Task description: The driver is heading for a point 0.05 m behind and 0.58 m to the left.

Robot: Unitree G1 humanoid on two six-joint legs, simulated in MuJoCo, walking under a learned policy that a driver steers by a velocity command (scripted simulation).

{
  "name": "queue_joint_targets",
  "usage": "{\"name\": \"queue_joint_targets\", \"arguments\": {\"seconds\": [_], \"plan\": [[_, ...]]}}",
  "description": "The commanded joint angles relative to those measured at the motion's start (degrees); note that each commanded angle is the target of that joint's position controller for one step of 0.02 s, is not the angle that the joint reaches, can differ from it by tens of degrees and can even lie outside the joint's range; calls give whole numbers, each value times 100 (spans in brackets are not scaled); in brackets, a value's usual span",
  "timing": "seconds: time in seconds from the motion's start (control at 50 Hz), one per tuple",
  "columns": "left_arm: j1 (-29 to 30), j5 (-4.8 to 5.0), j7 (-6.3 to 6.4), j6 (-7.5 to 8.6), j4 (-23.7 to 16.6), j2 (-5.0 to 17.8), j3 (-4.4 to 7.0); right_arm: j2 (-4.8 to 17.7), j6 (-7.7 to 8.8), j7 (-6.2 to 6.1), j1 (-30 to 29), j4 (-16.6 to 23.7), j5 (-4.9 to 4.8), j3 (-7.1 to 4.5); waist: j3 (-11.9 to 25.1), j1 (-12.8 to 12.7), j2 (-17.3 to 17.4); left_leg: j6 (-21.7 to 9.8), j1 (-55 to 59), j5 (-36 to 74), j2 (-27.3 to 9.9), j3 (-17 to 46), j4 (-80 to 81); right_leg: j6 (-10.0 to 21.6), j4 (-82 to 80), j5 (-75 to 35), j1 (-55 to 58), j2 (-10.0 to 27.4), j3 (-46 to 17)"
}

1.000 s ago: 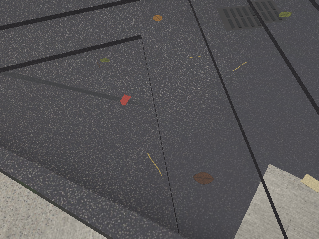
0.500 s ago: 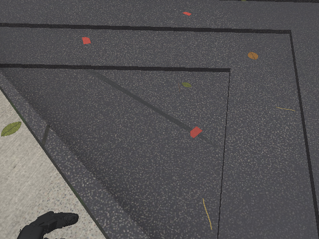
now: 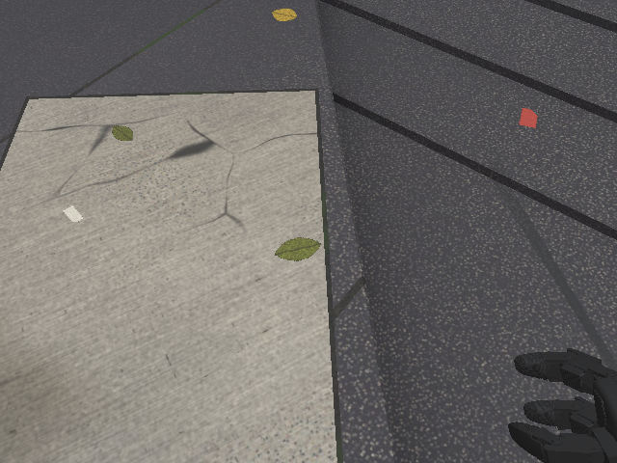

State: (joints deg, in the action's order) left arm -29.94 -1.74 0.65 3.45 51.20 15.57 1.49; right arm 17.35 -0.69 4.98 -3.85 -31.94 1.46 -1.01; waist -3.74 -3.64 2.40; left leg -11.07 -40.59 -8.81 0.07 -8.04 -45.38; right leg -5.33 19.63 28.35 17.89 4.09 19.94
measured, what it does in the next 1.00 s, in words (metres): walks ahead, turning left: left foot, then right foot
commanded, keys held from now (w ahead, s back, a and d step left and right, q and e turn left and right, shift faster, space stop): w+shift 0.12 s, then shift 0.32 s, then q+shift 0.56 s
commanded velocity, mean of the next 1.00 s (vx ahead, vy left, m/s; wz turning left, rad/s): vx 0.35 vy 0.00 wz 0.53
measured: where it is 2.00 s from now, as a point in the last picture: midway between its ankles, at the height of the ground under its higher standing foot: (145, 364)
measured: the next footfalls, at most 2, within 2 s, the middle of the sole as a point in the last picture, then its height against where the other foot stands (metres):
left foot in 0.02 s outside the picture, level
right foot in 0.42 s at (333, 406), level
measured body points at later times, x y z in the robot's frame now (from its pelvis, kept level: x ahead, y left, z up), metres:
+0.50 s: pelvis +0.38 +0.05 +0.02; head +0.40 +0.05 +0.47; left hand +0.44 +0.31 -0.09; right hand +0.49 -0.20 -0.11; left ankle +0.22 +0.09 -0.61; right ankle +0.51 +0.02 -0.69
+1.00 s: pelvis +0.41 +0.12 +0.02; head +0.41 +0.16 +0.47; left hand +0.38 +0.42 -0.09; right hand +0.70 -0.02 -0.04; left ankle +0.37 +0.20 -0.70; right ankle +0.51 +0.02 -0.68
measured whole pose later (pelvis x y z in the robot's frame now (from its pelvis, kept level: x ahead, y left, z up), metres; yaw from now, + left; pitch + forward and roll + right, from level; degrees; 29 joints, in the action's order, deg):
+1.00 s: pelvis +0.41 +0.12 +0.02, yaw +33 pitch +0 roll -2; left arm -11.1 -2.2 -1.0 -2.1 38.2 17.1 3.6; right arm 15.9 -4.5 1.1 7.8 -36.0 0.7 -3.7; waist -2.6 0.2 -2.1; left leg -2.5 -20.1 -17.7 -1.3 -2.4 -39.3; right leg -1.9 43.6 24.1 -22.0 9.3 15.5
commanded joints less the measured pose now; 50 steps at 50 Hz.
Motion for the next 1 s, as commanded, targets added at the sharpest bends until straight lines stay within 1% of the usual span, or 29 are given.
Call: {"name": "queue_joint_targets", "arguments": {"seconds": [0.02, 0.04, 0.06, 0.08, 0.1, 0.14, 0.18, 0.2, 0.22, 0.26, 0.28, 0.3, 0.34, 0.38, 0.4, 0.42, 0.44, 0.46, 0.48, 0.52, 0.58, 0.68, 0.8, 0.88, 0.92, 0.94, 0.96, 0.98, 1.0], "plan": [[699, -31, 33, -100, -601, 1719, 390, 1017, 109, -258, 2800, -653, 55, -517, 1159, 1876, -735, -415, 4752, -824, 776, 246, 781, 972, 3678, -7765, -2621, 1081, -372], [485, -55, -106, -70, -771, 791, 222, 1431, 36, -388, 2394, -616, 27, -652, 1388, 1041, 806, -676, 6379, -1410, -515, 2469, 1077, 597, 5995, -1074, -4981, -34, -474], [474, 33, -145, 33, -1298, 894, 150, 1620, 16, -365, 2406, -396, -30, -651, 2400, 867, 520, -1354, 6938, -2068, -1456, 4881, 1976, 506, 6960, -262, -6072, -442, -1609], [1150, 100, -165, 136, -1341, 1046, 181, 1394, 4, -440, 2561, -486, -31, -653, 1939, 1080, -152, -1191, 6253, -2006, -1338, 4639, 2556, 523, 6534, -943, -6185, -243, -2031], [1126, 172, -161, 186, -1313, 900, 119, 1247, 78, -491, 2434, -666, -40, -630, 1019, 812, -266, -1082, 5130, -1678, -1376, 4305, 2863, 570, 5971, -1120, -6052, 3, -2004], [1158, -52, -139, 84, -1137, 728, 37, 836, 325, -595, 2152, -755, 25, -475, 445, 463, -599, -879, 3595, -505, -1016, 3555, 2835, 557, 5302, -841, -5262, 254, -2110], [1090, -84, -144, -94, -1086, 632, 47, 550, 561, -536, 2274, -904, 3, -312, 246, 251, -692, -729, 2924, 1917, -898, 2846, 2945, 437, 4799, -772, -4838, 185, -2010], [1191, -74, -142, -123, -1113, 537, 37, 494, 636, -494, 2386, -1023, -32, -287, 213, 262, -636, -716, 2781, 3159, -807, 2485, 2934, 393, 4583, -814, -4759, 121, -1902], [1357, -47, -157, -177, -1245, 344, -26, 575, 653, -465, 2384, -1154, -52, -309, 87, 178, -551, -656, 2379, 3551, -484, 2007, 3047, 406, 4193, -985, -4633, -50, -1645], [1537, -43, -180, -174, -1349, 129, -96, 423, 656, -440, 2022, -1183, -70, -254, 135, 73, -387, -243, 1963, 4305, 148, 1221, 2913, 470, 3368, -2262, -4074, -335, -1357], [1465, -9, -154, -98, -1319, 163, -75, 241, 668, -452, 1871, -1150, -70, -187, 341, 78, -302, -59, 1943, 4663, 225, 1060, 2696, 494, 3084, -3025, -3719, -405, -1395], [1375, -35, -153, -77, -1353, 126, -119, 296, 645, -495, 1880, -1176, -156, -193, 481, 89, -26, 7, 2068, 4814, -45, 1218, 2774, 491, 2565, -2802, -3295, -409, -1658], [1278, 36, -100, -27, -1243, 344, -40, 333, 652, -527, 1997, -1315, -151, -199, 440, 157, -164, 117, 2635, 4490, -235, 1331, 2680, 631, 1944, -3307, -3221, -596, -1699], [894, 0, -55, 10, -1109, 536, 46, 537, 611, -579, 2161, -1446, -116, -248, 468, 51, -197, 314, 3171, 4989, -272, 1385, 1863, 849, 1438, -3237, -2933, -895, -1618], [372, -2, -49, 68, -919, 598, 90, 628, 569, -602, 2059, -1472, -123, -269, 549, -269, -246, 464, 3306, 4816, -157, 1275, 977, 955, 868, -3610, -2551, -891, -1606], [-267, -3, -40, 143, -713, 734, 150, 613, 526, -619, 1840, -1429, -178, -263, 722, -686, -420, 665, 3140, 3417, 298, 1040, -708, 1239, 367, -4873, -2044, -388, -1953], [-380, -42, -68, 151, -701, 997, 164, 25, 473, -640, 2646, -1401, -168, -168, 1337, -174, -1450, 919, 1963, -2275, 1216, 756, -2770, 1937, 1214, -8753, -827, 1297, -3719], [-248, -3, -58, 100, -844, 959, 148, 113, 410, -697, 3721, -1651, -270, -190, 2200, 213, -982, 909, 1606, -2289, 1294, 2038, -3550, 2570, 912, -8577, -564, 2010, -5166], [581, 105, -36, 49, -1101, 786, 161, 432, 327, -742, 3399, -1716, -123, -206, 1701, 334, -431, 987, 1447, -1738, 982, 2002, -3777, 2678, 462, -6960, -1399, 1940, -4959], [1347, 99, -4, 27, -1265, 322, 8, 616, 187, -715, 2264, -1359, 45, -271, 864, 426, 145, 1109, 1114, -1355, 504, 1586, -3522, 2378, 12, -5273, -2386, 1514, -4098], [1121, 75, 14, 23, -1104, 494, 64, 367, -147, -553, 2101, -1207, 32, -278, 776, 460, -237, 1233, 1491, -1124, 264, 1247, -3295, 2007, -377, -4865, -3081, 1154, -3022], [1188, -34, 37, -98, -1142, 649, 159, 303, -345, -489, 1509, -809, -13, -298, 676, 386, -633, 1302, 799, -801, -60, 1031, -3023, 1985, -641, -3565, -3034, 1073, -2093], [1414, -79, 44, -285, -1345, 784, 261, 251, -484, -395, 888, -303, 22, -310, 576, 280, -953, 1353, 883, -1025, -408, 726, -1480, 1871, -596, -2143, -2875, 1338, -1535], [1704, -107, -63, -320, -1510, 923, 370, 341, -487, -302, 869, -104, -100, -371, 773, 273, -1120, 1149, 1833, -1480, -362, 321, -279, 1629, -158, -1973, -2995, 1549, -1103], [1673, -37, -125, -369, -1515, 966, 405, 373, -469, -293, 934, -20, -120, -414, 791, 282, -1146, 1017, 2197, -1539, -240, 149, 431, 1397, 277, -1957, -2975, 1690, -992], [1665, 28, -142, -419, -1496, 982, 431, 357, -429, -311, 1188, -73, -94, -432, 786, 421, -993, 910, 2593, -1277, -156, 148, 1090, 1150, 722, -1888, -3147, 1642, -827], [1406, 20, -169, -494, -1414, 886, 451, 519, -350, -357, 1690, -260, -47, -498, 708, 561, -288, 752, 3119, -912, -188, 739, 1922, 762, 1683, -1497, -3583, 1329, -609], [1108, -30, -225, -582, -1498, 459, 352, 1074, -252, -460, 1816, -200, -44, -589, 420, 394, 1372, 399, 3319, 304, -1525, 2878, 2596, 266, 3341, 751, -4889, 633, -299], [1967, -113, -152, -687, -2090, 420, 280, 1659, -226, -571, 1808, 18, -82, -792, 363, 676, 1566, -479, 2910, 1178, -2000, 4316, 2812, -36, 4162, 1119, -6024, -169, -1337]]}}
